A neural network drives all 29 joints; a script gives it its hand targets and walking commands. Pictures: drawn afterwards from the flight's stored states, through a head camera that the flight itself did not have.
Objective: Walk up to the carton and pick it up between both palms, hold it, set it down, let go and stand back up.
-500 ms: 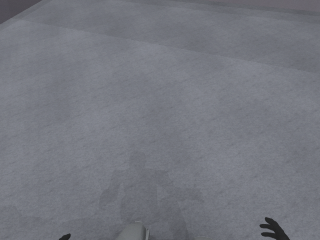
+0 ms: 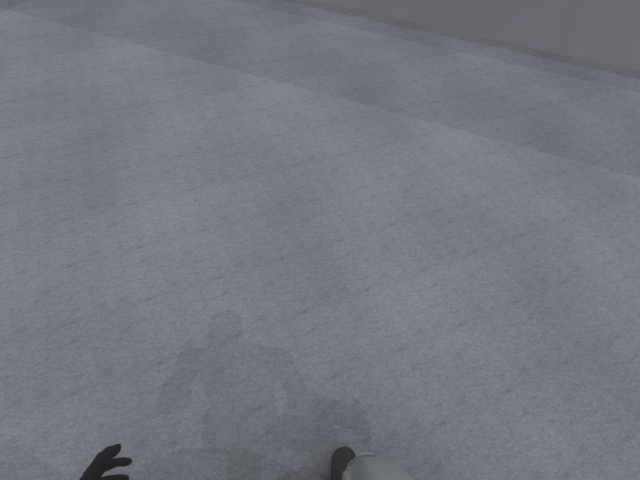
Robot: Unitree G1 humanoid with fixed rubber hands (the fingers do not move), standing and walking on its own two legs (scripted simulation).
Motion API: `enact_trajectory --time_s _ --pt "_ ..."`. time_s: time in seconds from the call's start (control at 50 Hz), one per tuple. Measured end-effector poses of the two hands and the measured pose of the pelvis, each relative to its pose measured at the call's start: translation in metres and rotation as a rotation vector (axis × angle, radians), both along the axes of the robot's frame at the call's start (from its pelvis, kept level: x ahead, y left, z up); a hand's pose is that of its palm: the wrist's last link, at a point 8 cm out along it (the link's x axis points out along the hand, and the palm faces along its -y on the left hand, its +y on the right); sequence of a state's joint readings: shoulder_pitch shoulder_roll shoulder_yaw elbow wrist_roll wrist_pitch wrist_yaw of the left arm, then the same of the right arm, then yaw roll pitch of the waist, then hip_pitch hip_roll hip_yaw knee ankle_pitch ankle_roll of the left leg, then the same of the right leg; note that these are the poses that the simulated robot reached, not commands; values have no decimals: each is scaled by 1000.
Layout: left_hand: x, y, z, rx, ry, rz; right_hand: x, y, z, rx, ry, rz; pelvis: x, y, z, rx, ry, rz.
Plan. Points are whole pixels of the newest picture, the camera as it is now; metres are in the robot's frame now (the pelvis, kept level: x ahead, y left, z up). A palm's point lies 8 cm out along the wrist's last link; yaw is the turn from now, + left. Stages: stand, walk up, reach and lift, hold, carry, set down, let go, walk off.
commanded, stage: walk up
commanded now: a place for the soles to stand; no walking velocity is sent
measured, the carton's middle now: out of the picture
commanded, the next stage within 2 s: none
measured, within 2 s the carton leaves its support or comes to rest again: neither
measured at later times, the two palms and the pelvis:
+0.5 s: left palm out of the picture -0.14 +0.27 -0.11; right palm out of the picture -0.02 -0.30 -0.11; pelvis -0.16 -0.02 +0.00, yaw +8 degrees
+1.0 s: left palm out of the picture -0.29 +0.29 -0.11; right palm out of the picture -0.25 -0.31 -0.11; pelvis -0.34 -0.03 +0.00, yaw +13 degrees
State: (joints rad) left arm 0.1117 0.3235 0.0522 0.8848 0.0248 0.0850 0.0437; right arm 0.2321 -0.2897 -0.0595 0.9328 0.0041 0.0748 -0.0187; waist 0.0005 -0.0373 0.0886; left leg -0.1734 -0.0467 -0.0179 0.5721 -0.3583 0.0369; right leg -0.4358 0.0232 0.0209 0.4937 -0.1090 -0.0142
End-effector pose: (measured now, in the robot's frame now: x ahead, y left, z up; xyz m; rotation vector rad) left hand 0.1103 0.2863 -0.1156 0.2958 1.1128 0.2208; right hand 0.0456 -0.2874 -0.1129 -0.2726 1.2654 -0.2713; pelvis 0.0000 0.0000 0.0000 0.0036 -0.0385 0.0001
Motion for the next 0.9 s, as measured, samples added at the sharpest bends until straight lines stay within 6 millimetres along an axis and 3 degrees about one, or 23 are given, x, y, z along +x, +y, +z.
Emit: enact_trajectory --time_s 0.06,0.12,0.26,0.32,0.4,0.5,0.6,0.66,0.76,0.82,0.9 --pt "-28 8 1 -9 41 5 -43 9 12 -17 32 -37 -17 6 9 -30 -2 12" --pt "-58 16 4 -27 56 37 -65 12 24 -38 59 -23 -34 9 18 -47 7 27" --pt "-140 30 -3 -19 159 118 -39 16 36 -50 -84 100 -75 8 19 -40 32 67" --pt "-166 23 -3 -24 173 143 -30 19 35 -42 -130 153 -94 4 17 -35 34 86" --pt "-195 7 1 -25 146 162 -37 13 25 -20 -152 195 -124 -5 13 -26 29 113" --pt "-248 -19 7 -1 110 204 -64 -8 1 12 -138 216 -165 -24 4 -21 14 143" --pt "-313 -34 25 32 153 258 -104 -23 2 26 -89 217 -195 -36 17 24 14 159" --pt "-326 -36 32 45 133 244 -136 -39 0 20 -51 209 -214 -41 18 30 19 167" --pt "-324 -37 38 57 32 206 -194 -58 -6 0 58 177 -247 -43 17 25 21 183" --pt "-328 -36 37 54 -8 186 -220 -57 -6 -4 86 170 -268 -41 15 21 17 190" --pt "-350 -27 28 46 -27 181 -248 -45 -3 -5 75 184 -299 -37 12 11 6 203"
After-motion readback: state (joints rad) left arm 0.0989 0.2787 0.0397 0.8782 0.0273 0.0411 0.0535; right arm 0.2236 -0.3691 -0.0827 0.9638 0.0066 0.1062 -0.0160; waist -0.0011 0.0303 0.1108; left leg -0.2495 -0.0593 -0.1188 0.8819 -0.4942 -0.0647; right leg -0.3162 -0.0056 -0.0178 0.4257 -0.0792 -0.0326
